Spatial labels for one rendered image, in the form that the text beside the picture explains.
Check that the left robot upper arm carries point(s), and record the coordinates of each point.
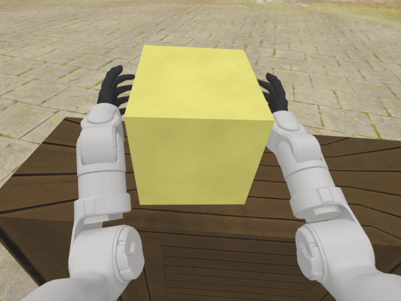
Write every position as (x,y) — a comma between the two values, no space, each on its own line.
(102,263)

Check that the carton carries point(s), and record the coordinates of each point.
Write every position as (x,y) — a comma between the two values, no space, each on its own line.
(197,124)

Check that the robot right forearm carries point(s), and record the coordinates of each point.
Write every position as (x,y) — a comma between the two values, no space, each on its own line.
(314,196)

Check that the right robot hand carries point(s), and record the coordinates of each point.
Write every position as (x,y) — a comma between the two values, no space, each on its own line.
(277,97)

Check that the left robot hand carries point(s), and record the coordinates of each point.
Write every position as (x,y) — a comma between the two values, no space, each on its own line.
(110,91)

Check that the pedestal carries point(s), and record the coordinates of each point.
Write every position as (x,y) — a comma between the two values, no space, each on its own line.
(203,252)

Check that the right robot upper arm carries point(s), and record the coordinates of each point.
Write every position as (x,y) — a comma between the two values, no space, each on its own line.
(337,254)

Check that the robot left forearm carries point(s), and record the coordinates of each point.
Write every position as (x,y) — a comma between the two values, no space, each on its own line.
(100,159)

